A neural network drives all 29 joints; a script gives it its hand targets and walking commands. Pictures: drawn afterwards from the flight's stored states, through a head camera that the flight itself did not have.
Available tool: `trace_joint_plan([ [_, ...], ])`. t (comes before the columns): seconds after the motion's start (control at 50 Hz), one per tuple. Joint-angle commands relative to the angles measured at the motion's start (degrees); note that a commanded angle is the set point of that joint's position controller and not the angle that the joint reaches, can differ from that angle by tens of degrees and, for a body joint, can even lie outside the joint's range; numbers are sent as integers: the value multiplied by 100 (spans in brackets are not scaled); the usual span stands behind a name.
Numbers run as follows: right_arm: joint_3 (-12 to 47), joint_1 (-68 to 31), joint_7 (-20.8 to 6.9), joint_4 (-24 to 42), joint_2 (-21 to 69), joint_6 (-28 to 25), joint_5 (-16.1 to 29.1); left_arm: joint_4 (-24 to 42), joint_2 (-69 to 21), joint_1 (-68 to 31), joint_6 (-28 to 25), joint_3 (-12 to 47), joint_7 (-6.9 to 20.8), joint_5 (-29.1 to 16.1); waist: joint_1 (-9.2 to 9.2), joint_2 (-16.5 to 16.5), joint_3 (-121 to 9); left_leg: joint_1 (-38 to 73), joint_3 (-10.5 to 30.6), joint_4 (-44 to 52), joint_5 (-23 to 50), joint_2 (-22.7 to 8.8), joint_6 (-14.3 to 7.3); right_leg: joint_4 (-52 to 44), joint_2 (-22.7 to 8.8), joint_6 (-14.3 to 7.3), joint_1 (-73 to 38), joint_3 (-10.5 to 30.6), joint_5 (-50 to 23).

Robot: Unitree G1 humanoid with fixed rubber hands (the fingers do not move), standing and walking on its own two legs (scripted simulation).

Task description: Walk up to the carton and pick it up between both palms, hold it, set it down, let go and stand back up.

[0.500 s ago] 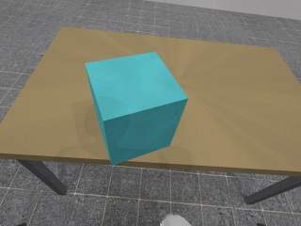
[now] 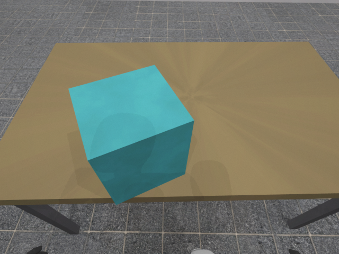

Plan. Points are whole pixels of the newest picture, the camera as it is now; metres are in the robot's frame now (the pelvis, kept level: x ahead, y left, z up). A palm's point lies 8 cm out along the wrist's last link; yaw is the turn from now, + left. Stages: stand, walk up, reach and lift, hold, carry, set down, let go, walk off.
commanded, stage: walk up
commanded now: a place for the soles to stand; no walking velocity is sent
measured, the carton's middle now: (134, 137) +0.40 +0.08 +0.03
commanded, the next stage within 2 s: none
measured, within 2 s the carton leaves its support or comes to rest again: neither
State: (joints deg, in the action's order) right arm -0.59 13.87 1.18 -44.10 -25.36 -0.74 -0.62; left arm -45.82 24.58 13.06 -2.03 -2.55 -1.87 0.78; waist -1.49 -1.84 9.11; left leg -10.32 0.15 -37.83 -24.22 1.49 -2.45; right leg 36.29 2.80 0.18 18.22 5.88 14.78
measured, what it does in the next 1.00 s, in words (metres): steps to the left: left foot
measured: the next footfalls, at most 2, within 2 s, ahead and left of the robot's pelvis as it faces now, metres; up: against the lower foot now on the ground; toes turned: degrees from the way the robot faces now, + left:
left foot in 0.82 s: +0.03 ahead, +0.20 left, +0.00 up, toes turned -5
right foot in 1.16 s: +0.02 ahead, -0.06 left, +0.00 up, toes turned +4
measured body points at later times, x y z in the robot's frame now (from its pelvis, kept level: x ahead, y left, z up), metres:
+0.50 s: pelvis -0.01 +0.00 +0.00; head +0.01 -0.01 +0.45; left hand +0.10 +0.34 -0.09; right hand +0.09 -0.32 -0.11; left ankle -0.04 +0.10 -0.72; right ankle +0.05 -0.13 -0.72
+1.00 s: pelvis -0.05 +0.09 -0.01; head -0.04 +0.10 +0.44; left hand +0.05 +0.44 -0.10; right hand +0.02 -0.24 -0.10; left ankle -0.02 +0.18 -0.72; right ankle +0.00 -0.08 -0.69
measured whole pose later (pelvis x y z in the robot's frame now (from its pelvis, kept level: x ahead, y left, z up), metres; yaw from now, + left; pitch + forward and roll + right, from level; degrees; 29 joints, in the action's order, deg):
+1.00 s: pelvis -0.05 +0.09 -0.01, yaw -1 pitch -6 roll -2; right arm -0.6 15.2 -2.1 -44.1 -25.1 1.3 -1.7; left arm -48.7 28.0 14.5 -1.1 -2.5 -3.5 0.8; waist -1.4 -0.9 8.0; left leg -15.7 1.9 -42.5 -20.7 1.5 -1.9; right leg 53.7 2.3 -0.6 22.7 8.2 26.5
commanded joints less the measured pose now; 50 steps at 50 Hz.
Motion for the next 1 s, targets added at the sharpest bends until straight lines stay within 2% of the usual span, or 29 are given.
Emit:
trace_joint_plan([
  [0.0,-435,-215,-23,137,-866,-30,58,148,1295,390,-224,-187,-6,-37,260,445,-1767,-555,346,-395,1529,-290,80,-425,-1463,-1345,-1523,1886,-3122],
  [0.04,-447,110,-16,69,-932,-37,-30,198,1277,123,-158,-172,-1,-84,55,437,-1484,-147,555,4,912,-273,17,-423,-1618,-1422,-636,2048,-2876],
  [0.1,-564,90,-68,-58,-1154,-97,-38,394,1008,-350,-42,-109,24,-72,-193,-56,-1131,752,1333,1280,2103,-1180,-328,302,-408,-467,606,375,-1172],
  [0.12,-524,-34,-82,48,-1184,-116,-42,316,982,-435,-41,-111,24,-46,-110,37,-1057,434,1756,1319,2395,-1614,-689,544,-122,-285,430,-7,-92],
  [0.16,-562,-77,-70,61,-1269,-91,-87,340,924,-322,-41,-78,23,-93,-28,-554,-796,470,1374,1388,3051,-1635,-548,227,-173,-270,549,-296,823],
  [0.24,-481,-376,-74,104,-1053,-34,23,121,1285,243,-201,-175,30,-72,256,-13,-1371,-152,563,343,2346,-578,-69,-335,-865,-834,-994,856,-2254],
  [0.28,-464,-220,-71,61,-899,15,52,107,1304,240,-219,-185,12,-96,187,487,-1680,-269,365,-399,966,-158,16,-554,-1498,-1397,-1060,1795,-2587],
  [0.32,-459,-133,-109,52,-900,50,-5,152,1537,28,-148,-250,-14,-8,-36,506,-1316,-152,470,9,-619,-176,-20,-992,-1744,-1490,-505,2236,-1881],
  [0.36,-535,266,-114,-115,-1033,-42,-109,337,1181,-443,-99,-108,14,-40,-267,286,-977,432,1148,1379,186,-681,-228,-399,-1093,-850,520,1258,-987],
  [0.38,-517,135,-113,-108,-1150,-84,-141,357,888,-607,-72,-66,58,-64,-259,-190,-637,135,1738,2003,405,-1226,-412,276,-287,-448,840,632,-342],
  [0.4,-738,-112,-300,248,-1599,100,-277,157,1342,-70,-119,-259,-140,-180,-150,-1026,-349,-44,1514,1854,1547,-1404,-840,472,-89,-294,757,-351,479],
  [0.44,-735,-437,-364,463,-1342,283,-292,109,1307,504,-153,-254,-264,-144,79,-989,-343,-144,1024,1338,2495,-1358,-1012,153,-94,-241,420,-899,1266],
  [0.46,-729,-425,-380,569,-1249,308,-253,-92,1346,961,-243,-316,-249,-114,323,-830,-738,-373,918,707,2439,-1062,-754,-595,-415,-343,-407,-370,467],
  [0.48,-663,-529,-409,687,-1158,364,-261,-191,1725,1421,-298,-432,-271,-126,512,92,-887,-954,481,-399,2536,-502,-370,-892,-823,-653,-1152,707,-597],
  [0.5,-609,-479,-370,860,-1039,378,-158,-90,2101,1710,-294,-568,-317,-13,632,838,-1011,-1880,164,-1956,1314,65,14,-1303,-1951,-1321,-1725,2645,-1573],
  [0.52,-631,-154,-314,792,-1019,448,-211,-64,2072,1427,-296,-499,-350,-102,376,494,-1228,-1941,821,-2513,-1065,83,114,-1421,-2593,-1599,-1668,3458,-2135],
  [0.54,-640,-228,-324,777,-1114,500,-270,13,2165,1187,-289,-515,-396,-62,329,-5,-1122,-1885,1057,-2778,-1067,-252,132,-1437,-2665,-1829,-1186,3317,-1500],
  [0.56,-658,-106,-311,735,-1186,514,-275,69,2187,1061,-264,-562,-446,-42,261,73,-1007,-2158,1165,-2887,-981,-250,125,-1473,-2606,-1846,-1172,3421,-1070],
  [0.62,-742,92,-400,393,-1139,484,-286,224,1887,525,-247,-522,-414,0,38,152,-559,-1830,839,-2835,-446,-344,117,-1248,-1987,-1539,108,2271,-437],
  [0.66,-704,293,-447,259,-1000,454,-142,205,1872,228,-201,-495,-265,74,52,1074,-628,-1235,567,-2063,-368,-319,110,-1430,-1534,-1243,672,1583,1002],
  [0.68,-744,429,-454,214,-1186,442,-156,319,1852,-51,-178,-497,-267,103,-89,1006,-294,-872,422,-1733,-195,-442,153,-1455,-1467,-1144,1337,1481,1219],
  [0.72,-825,1113,-440,-87,-1083,411,-119,448,1910,-714,-90,-438,-176,154,-471,1713,-586,480,68,-553,258,-324,34,-1352,-1118,-940,1928,974,1953],
  [0.74,-844,1451,-433,-338,-1199,369,-86,385,1732,-750,-17,-460,-170,128,-599,1187,-830,1027,19,-266,449,-205,3,-779,-928,-746,2092,872,2265],
  [0.78,-865,1291,-282,-304,-1213,300,-264,316,1080,-87,83,-191,-205,62,-483,-354,-94,101,1132,1466,-1136,-273,-41,1490,-31,-565,2072,445,2286],
  [0.8,-835,778,-236,-160,-1697,240,-259,213,913,308,113,-150,-200,-23,-98,-913,305,-858,3036,2361,-2482,-1203,22,2545,483,-357,2191,307,1948],
  [0.82,-733,100,-207,135,-1798,190,-181,251,1244,91,78,-146,-227,-110,-59,-530,672,-2056,3861,2944,-2238,-1762,-218,2429,271,-263,1666,557,1754],
  [0.92,-627,-436,-239,259,-1222,23,-90,-255,1513,489,-15,-313,-52,-113,129,-698,199,-1313,2480,2421,-1389,-1334,-560,1896,-162,-76,854,-83,1096],
  [0.96,-683,-372,-230,239,-1344,22,-129,-116,1293,419,-34,-304,-5,-68,97,-1031,-117,-880,2190,2032,-1177,-1324,-780,1237,-213,-62,692,-326,1386],
  [0.98,-697,33,-240,178,-1361,16,-131,-54,1382,175,-30,-339,57,-25,-128,-700,-410,-359,2347,2035,-1383,-1289,-808,957,-117,-46,766,-284,1562],
])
